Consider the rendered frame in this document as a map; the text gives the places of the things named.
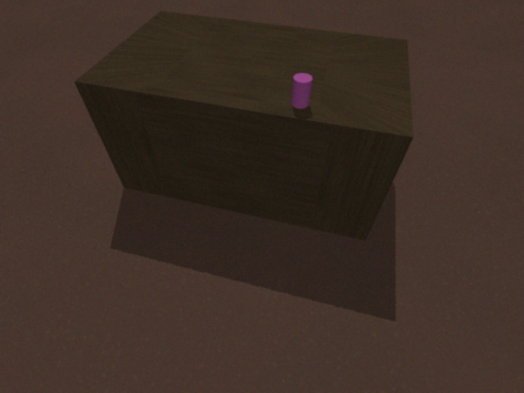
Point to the can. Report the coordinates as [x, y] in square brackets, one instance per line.
[301, 89]

